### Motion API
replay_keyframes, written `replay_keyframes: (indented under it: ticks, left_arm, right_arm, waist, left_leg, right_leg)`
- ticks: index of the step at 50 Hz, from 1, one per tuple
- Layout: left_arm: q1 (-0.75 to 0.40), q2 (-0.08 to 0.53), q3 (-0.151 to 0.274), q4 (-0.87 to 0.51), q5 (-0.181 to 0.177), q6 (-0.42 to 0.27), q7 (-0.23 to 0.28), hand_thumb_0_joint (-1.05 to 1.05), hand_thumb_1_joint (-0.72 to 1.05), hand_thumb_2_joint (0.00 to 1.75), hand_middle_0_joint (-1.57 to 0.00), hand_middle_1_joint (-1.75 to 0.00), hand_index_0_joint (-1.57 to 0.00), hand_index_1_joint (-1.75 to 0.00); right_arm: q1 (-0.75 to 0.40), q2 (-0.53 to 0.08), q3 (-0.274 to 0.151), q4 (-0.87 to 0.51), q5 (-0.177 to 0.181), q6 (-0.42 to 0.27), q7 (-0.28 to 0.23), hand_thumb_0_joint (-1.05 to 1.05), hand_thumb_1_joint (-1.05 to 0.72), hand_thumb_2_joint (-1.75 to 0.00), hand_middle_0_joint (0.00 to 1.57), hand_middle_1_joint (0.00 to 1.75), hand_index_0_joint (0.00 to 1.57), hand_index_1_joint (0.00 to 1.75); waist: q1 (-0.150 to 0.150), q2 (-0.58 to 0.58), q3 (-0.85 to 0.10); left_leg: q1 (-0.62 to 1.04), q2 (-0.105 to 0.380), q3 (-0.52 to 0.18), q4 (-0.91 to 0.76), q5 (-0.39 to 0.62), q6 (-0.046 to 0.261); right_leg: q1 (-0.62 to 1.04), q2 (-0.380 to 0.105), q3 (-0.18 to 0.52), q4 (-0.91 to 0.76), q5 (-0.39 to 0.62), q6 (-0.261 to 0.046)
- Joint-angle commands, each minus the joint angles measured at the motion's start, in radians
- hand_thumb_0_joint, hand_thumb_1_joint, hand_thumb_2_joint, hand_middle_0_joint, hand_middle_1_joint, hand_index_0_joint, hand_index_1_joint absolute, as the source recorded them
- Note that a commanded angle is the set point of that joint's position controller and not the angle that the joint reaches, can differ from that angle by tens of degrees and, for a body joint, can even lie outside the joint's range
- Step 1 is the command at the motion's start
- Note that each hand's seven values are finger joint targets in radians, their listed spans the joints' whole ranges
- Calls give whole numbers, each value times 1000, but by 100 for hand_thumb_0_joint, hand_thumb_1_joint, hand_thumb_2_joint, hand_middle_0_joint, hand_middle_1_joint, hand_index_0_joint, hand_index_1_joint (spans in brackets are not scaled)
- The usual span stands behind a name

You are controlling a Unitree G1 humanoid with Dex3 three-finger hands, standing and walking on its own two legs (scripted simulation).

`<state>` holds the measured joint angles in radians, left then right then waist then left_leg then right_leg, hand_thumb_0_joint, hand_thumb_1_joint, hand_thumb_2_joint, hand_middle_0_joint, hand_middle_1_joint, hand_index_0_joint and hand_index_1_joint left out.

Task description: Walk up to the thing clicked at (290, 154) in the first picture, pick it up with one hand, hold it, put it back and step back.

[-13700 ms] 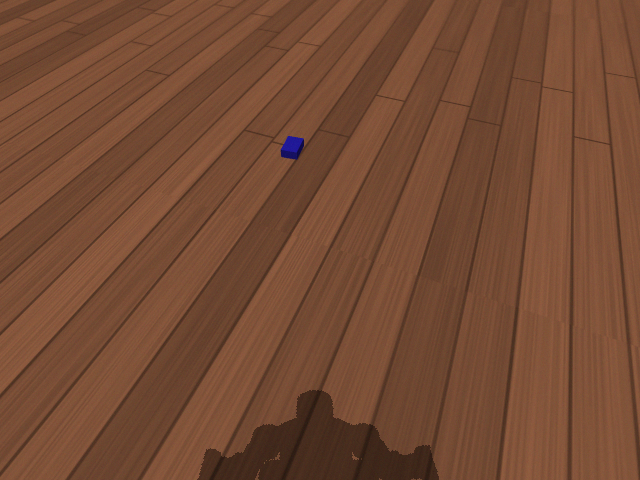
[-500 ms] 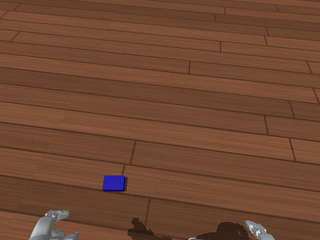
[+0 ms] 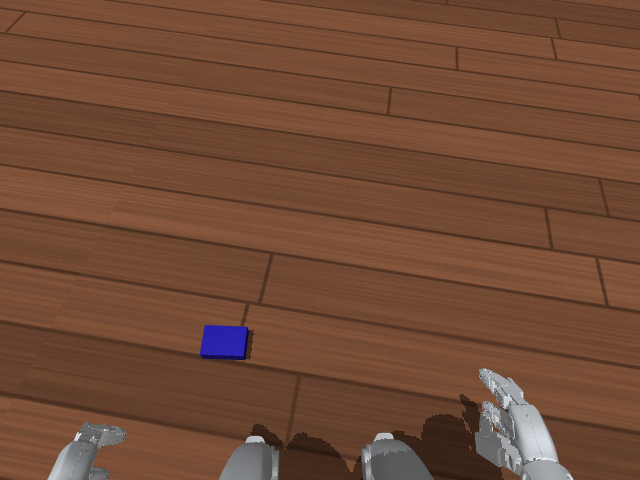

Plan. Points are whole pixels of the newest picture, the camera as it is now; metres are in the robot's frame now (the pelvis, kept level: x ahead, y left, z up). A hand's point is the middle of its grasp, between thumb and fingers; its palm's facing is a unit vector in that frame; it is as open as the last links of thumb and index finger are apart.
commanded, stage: rise first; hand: left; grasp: from above
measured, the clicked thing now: (225, 342) +0.48 +0.24 -0.67
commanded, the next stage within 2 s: none
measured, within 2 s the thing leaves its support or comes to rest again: neither
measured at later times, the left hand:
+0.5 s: hand (149, 433) +0.21 +0.28 -0.28, palm faces -0.45 -0.54 -0.71, open 14.0 cm
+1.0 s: hand (176, 382) +0.33 +0.29 -0.44, palm faces -0.51 -0.11 -0.86, open 14.0 cm
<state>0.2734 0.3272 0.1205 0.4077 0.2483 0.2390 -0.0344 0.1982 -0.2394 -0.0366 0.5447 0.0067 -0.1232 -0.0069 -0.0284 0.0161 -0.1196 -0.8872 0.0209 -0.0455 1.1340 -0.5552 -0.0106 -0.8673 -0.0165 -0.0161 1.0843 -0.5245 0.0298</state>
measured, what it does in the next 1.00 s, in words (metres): lowers itself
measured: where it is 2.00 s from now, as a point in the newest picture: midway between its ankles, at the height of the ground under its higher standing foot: outside the picture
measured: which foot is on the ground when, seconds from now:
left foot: down 0.00-1.00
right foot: down 0.00-1.00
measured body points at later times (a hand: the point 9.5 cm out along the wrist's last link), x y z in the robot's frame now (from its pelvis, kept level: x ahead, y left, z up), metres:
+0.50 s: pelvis -0.05 +0.00 -0.15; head +0.12 +0.01 +0.27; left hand +0.24 +0.31 -0.24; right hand +0.14 -0.27 -0.25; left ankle -0.01 +0.12 -0.66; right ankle +0.00 -0.14 -0.66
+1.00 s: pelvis -0.10 +0.00 -0.30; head +0.12 +0.04 +0.09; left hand +0.35 +0.30 -0.39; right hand -0.05 -0.28 -0.42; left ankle -0.01 +0.12 -0.66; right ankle +0.00 -0.14 -0.66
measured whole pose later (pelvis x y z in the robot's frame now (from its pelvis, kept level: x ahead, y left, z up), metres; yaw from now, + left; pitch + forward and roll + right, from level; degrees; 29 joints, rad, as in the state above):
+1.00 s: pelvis -0.10 +0.00 -0.30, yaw -4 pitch +33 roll -7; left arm -0.72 0.73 0.15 1.15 1.12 -0.36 0.17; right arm 0.16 -0.28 -0.02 0.74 -0.07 -0.03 0.09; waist -0.13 0.01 -0.08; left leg -2.14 -0.01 -0.12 2.23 -0.68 -0.02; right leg -2.09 0.00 -0.03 2.15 -0.64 0.04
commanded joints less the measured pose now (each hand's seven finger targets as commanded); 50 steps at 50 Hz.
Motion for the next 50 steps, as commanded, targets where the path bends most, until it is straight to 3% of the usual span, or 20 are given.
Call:
replay_keyframes:
  ticks: [1, 3, 5, 9, 14, 15, 18, 19, 21, 26, 28, 30, 32, 38, 40, 42, 46, 48, 49, 50]
  left_arm:
    - [84, 184, 83, -190, 12, -3, 20, 0, -56, 96, -10, -106, -10, -106]
    - [86, 168, 66, -194, 19, 2, 19, 0, -55, 95, -10, -105, -11, -105]
    - [33, 191, 76, -220, 32, -4, 27, 0, -58, 96, -10, -105, -10, -105]
    - [-89, 203, 60, -122, 91, -60, 33, 0, -55, 95, -12, -102, -11, -103]
    - [-232, 251, 53, -16, 208, -193, 39, 0, -53, 96, -13, -101, -11, -103]
    - [-279, 255, 48, 12, 233, -221, 45, 0, -54, 95, -14, -101, -12, -102]
    - [-370, 327, 80, 26, 303, -287, 63, 0, -52, 94, -16, -99, -15, -100]
    - [-389, 355, 99, 37, 327, -301, 72, 0, -52, 94, -15, -101, -14, -101]
    - [-436, 356, 81, 87, 368, -320, 81, 0, -56, 97, -13, -101, -12, -103]
    - [-636, 440, 104, 192, 467, -365, 96, 0, -55, 97, -13, -103, -12, -103]
    - [-710, 477, 115, 276, 503, -385, 98, 0, -53, 97, -11, -103, -12, -103]
    - [-820, 496, 93, 306, 552, -417, 95, 0, -55, 99, -11, -102, -10, -102]
    - [-899, 558, 109, 366, 589, -450, 99, 0, -53, 98, -11, -104, -12, -103]
    - [-1070, 624, 94, 460, 702, -543, 128, 0, -52, 100, -9, -102, -10, -101]
    - [-1120, 646, 95, 487, 740, -568, 149, 0, -55, 103, -8, -101, -7, -101]
    - [-1182, 708, 125, 487, 773, -590, 179, 0, -53, 101, -7, -102, -8, -101]
    - [-1248, 723, 118, 572, 842, -607, 239, 0, -52, 101, -7, -100, -7, -100]
    - [-1254, 740, 113, 645, 878, -605, 263, 0, -52, 100, -8, -98, -8, -98]
    - [-1313, 739, 106, 601, 894, -614, 274, 0, -53, 101, -7, -98, -7, -98]
    - [-1309, 746, 102, 649, 913, -610, 282, 0, -52, 100, -7, -98, -7, -98]
  right_arm:
    - [13, -147, -62, -142, 3, -52, -13, 0, -90, -90, 20, 30, 20, 30]
    - [12, -146, -62, -153, 2, -55, -12, 0, -91, -90, 20, 30, 20, 30]
    - [5, -143, -59, -160, 2, -61, -12, 0, -92, -91, 20, 30, 20, 30]
    - [-17, -150, -56, -149, 0, -82, -11, 0, -90, -90, 20, 30, 20, 30]
    - [-32, -174, -62, -105, 0, -105, 14, 0, -87, -89, 20, 30, 20, 30]
    - [-35, -178, -62, -97, 1, -107, 18, 0, -90, -90, 20, 30, 20, 30]
    - [-42, -198, -73, -72, 2, -111, 24, 0, -91, -90, 20, 30, 20, 30]
    - [-38, -206, -77, -61, 4, -110, 25, 0, -91, -90, 20, 30, 20, 30]
    - [-40, -215, -82, -42, 5, -101, 27, 0, -92, -91, 20, 30, 20, 30]
    - [3, -220, -94, 8, 2, -67, 38, 0, -93, -91, 20, 30, 20, 30]
    - [11, -223, -97, 22, -2, -54, 44, 0, -92, -91, 20, 30, 20, 30]
    - [32, -225, -99, 40, -6, -41, 49, 0, -92, -91, 20, 30, 20, 30]
    - [45, -231, -96, 55, -12, -31, 51, 0, -92, -91, 20, 30, 20, 30]
    - [75, -238, -83, 89, -34, 3, 62, 0, -90, -90, 20, 30, 20, 30]
    - [96, -243, -79, 108, -41, 16, 68, 0, -90, -90, 20, 30, 20, 30]
    - [103, -250, -77, 118, -50, 35, 74, 0, -90, -90, 20, 30, 20, 30]
    - [110, -264, -70, 135, -68, 71, 85, 0, -90, -90, 20, 30, 20, 30]
    - [110, -267, -63, 150, -79, 87, 89, 0, -90, -90, 20, 30, 20, 30]
    - [103, -270, -61, 140, -83, 91, 93, 0, -90, -90, 20, 30, 20, 30]
    - [114, -278, -62, 154, -87, 98, 94, 0, -90, -90, 20, 30, 20, 30]
  waist:
    - [9, 69, -274]
    - [-8, 45, -272]
    - [-16, 60, -260]
    - [-41, 38, -232]
    - [-22, 76, -338]
    - [-37, 75, -356]
    - [-7, 117, -449]
    - [2, 122, -488]
    - [-5, 134, -510]
    - [-4, 69, -602]
    - [-5, 34, -599]
    - [-21, 37, -631]
    - [-22, 0, -619]
    - [-38, 54, -649]
    - [-53, 89, -642]
    - [-46, 135, -659]
    - [-80, 173, -624]
    - [-81, 202, -600]
    - [-89, 227, -614]
    - [-97, 228, -621]
  left_leg:
    - [146, -8, 18, -100, 457, 10]
    - [120, -10, 17, -78, 426, 12]
    - [71, -14, 18, -59, 357, 12]
    - [-57, -15, 8, 28, 243, 18]
    - [-186, -23, 8, 186, 229, 13]
    - [-224, -25, 8, 218, 206, 14]
    - [-270, -26, 1, 279, 189, 7]
    - [-270, -24, -2, 301, 209, 8]
    - [-303, -22, -9, 338, 211, 5]
    - [-475, -36, 22, 494, 199, 27]
    - [-555, -37, 25, 543, 150, 33]
    - [-608, -38, 30, 591, 116, 35]
    - [-690, -40, 41, 638, 64, 41]
    - [-764, -43, 44, 738, 4, 42]
    - [-766, -41, 29, 749, -27, 38]
    - [-754, -40, 17, 756, -57, 37]
    - [-768, -40, -3, 781, -80, 35]
    - [-768, -40, -12, 787, -97, 32]
    - [-757, -39, -18, 797, -73, 28]
    - [-750, -39, -25, 809, -63, 28]
  right_leg:
    - [107, 26, -26, -60, 343, -48]
    - [87, 26, -29, -52, 328, -45]
    - [49, 23, -22, -39, 290, -46]
    - [-89, 26, -21, 52, 198, -48]
    - [-273, 22, -9, 241, 172, -54]
    - [-308, 21, -7, 271, 160, -53]
    - [-400, 20, -4, 367, 142, -57]
    - [-422, 21, -7, 393, 151, -59]
    - [-486, 22, -15, 445, 148, -62]
    - [-533, 26, -12, 522, 150, -56]
    - [-562, 26, -18, 551, 116, -54]
    - [-595, 25, -20, 591, 94, -54]
    - [-604, 25, -21, 609, 51, -48]
    - [-718, 31, -34, 693, -19, -50]
    - [-778, 34, -54, 733, -53, -54]
    - [-823, 35, -67, 765, -80, -57]
    - [-927, 36, -91, 821, -91, -62]
    - [-969, 35, -99, 849, -99, -65]
    - [-990, 30, -103, 868, -75, -64]
    - [-1007, 31, -107, 882, -66, -66]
